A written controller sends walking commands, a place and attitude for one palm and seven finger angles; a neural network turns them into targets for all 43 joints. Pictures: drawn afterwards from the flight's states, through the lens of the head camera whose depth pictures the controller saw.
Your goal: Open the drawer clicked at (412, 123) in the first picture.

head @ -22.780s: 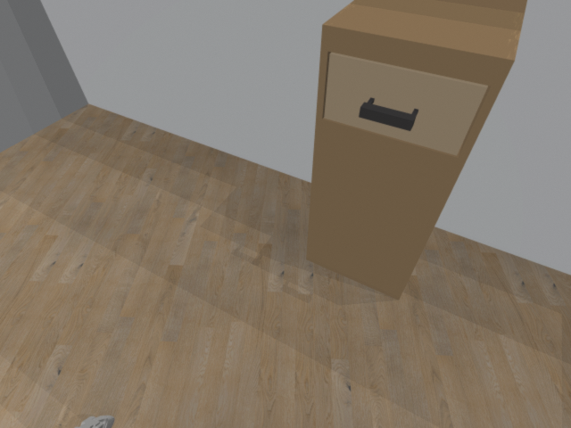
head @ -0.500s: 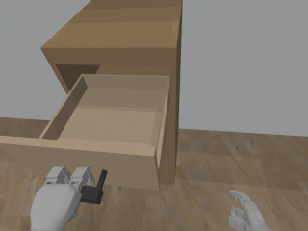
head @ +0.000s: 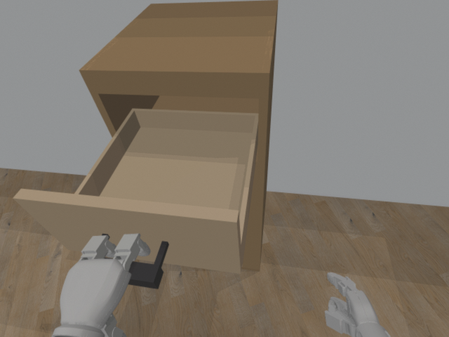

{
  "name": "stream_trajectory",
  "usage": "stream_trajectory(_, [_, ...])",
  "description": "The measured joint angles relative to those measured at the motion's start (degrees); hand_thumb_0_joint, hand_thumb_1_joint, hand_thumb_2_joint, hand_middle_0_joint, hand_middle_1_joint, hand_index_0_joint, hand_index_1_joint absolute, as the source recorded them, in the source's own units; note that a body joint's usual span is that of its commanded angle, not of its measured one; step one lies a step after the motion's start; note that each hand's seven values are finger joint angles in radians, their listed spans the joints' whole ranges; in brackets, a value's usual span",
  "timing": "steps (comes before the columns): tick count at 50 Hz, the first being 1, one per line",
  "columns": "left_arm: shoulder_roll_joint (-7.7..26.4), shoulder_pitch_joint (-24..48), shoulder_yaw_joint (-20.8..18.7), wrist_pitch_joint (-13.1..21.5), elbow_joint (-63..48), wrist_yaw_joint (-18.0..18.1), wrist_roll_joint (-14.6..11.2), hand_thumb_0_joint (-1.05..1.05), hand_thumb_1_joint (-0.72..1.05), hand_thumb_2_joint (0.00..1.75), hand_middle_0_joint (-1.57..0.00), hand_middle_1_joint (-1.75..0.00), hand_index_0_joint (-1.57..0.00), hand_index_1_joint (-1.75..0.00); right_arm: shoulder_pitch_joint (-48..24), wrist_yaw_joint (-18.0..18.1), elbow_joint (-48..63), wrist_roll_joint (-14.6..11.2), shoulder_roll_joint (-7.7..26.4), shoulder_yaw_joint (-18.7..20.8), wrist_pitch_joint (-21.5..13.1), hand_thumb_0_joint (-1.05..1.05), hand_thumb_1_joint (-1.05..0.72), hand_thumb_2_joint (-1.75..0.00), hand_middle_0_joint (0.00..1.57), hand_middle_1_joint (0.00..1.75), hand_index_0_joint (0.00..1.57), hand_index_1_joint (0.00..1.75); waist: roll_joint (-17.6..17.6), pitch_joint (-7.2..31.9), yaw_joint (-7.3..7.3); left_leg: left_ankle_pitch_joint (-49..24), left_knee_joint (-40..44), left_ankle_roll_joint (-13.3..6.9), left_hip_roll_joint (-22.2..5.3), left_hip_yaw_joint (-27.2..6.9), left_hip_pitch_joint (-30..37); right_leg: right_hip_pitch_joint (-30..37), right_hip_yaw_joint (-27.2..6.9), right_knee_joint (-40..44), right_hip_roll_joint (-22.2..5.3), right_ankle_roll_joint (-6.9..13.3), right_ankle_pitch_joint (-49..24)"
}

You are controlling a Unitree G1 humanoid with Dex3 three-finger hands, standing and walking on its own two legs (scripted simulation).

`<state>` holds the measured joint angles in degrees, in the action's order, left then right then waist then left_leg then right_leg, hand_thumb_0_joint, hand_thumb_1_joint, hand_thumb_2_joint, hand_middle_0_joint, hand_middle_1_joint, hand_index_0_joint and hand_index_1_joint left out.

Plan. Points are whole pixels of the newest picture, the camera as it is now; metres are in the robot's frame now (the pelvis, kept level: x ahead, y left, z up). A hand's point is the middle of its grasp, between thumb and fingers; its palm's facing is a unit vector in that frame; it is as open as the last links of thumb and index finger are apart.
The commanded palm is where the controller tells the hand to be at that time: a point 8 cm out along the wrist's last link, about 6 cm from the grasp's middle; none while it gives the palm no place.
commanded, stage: lift the hand off the handle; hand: left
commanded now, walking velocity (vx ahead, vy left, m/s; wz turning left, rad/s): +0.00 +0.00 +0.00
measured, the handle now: (127, 257) +0.22 +0.20 +0.06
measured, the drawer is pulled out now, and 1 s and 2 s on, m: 0.30 0.30 0.30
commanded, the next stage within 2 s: draw the hand back to the body in 1.60 s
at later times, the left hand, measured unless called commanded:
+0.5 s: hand (120, 283) +0.18 +0.20 +0.05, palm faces +0.05 -0.14 -0.99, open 13.4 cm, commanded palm +0.16 +0.19 +0.13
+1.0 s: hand (104, 262) +0.19 +0.20 +0.12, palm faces +0.10 -0.15 -0.98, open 13.2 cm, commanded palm +0.15 +0.19 +0.20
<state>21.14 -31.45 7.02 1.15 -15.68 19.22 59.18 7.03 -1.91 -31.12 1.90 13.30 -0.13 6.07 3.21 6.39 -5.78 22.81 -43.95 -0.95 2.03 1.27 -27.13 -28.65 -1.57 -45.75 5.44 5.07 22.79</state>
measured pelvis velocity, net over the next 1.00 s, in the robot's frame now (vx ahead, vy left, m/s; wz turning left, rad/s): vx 0.00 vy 0.02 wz -0.01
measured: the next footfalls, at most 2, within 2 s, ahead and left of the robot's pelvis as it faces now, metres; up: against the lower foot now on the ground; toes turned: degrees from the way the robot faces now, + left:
none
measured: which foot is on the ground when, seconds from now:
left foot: down 0.00-1.00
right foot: down 0.00-1.00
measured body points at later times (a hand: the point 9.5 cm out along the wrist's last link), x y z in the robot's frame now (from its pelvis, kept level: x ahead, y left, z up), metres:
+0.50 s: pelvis +0.00 +0.01 +0.00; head +0.00 -0.03 +0.45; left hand +0.18 +0.20 +0.10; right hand +0.22 -0.17 -0.10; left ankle -0.01 +0.11 -0.71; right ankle +0.00 -0.06 -0.71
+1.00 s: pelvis +0.00 +0.02 +0.02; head -0.02 -0.03 +0.46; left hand +0.18 +0.20 +0.17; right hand +0.23 -0.17 -0.07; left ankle -0.01 +0.11 -0.71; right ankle +0.00 -0.06 -0.71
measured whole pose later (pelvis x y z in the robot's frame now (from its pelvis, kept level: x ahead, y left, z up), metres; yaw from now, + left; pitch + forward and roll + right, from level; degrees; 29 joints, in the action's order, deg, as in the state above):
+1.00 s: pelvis +0.00 +0.02 +0.02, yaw -1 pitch +0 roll +0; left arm 25.7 -27.0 10.9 -7.8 -28.8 7.8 54.2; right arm 5.9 -2.1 -30.5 -0.2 14.4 -1.7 9.1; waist 6.4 4.4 -7.1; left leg 19.8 -36.0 -2.2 2.2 1.5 -16.5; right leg -17.4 -2.6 -36.4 5.2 3.6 19.0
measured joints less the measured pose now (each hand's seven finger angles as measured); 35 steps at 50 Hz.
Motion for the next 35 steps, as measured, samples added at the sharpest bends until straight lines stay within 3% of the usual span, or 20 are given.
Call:
stream_trajectory(16, [-2.04,2.17,4.22,-3.44,-0.61,0.95,2.36,0.0,-0.49,0.3,-0.31,-1.2,-0.32,-1.2,0.95,-1.01,0.01,-0.21,-0.41,0.17,0.84,0.01,-0.9,-0.9,0.2,0.3,0.19,0.3,0.52,0.29,-0.66,1.35,-2.88,-0.98,0.93,0.11,-1.7,-1.48,0.05,-2.8,-0.87,-0.95,1.57])
stream_trajectory(35, [1.08,3.92,5.26,-6.51,-6.93,-6.35,-1.65,0.0,-0.49,0.3,-0.36,-1.22,-0.41,-1.25,0.03,-0.68,0.77,-1.13,0.21,-0.73,1.6,0.01,-0.9,-0.9,0.2,0.3,0.2,0.3,1.89,-0.94,-0.75,-0.8,2.43,-1.22,0.64,0.24,4.67,5.01,-0.55,3.01,-0.65,-1.3,-0.98])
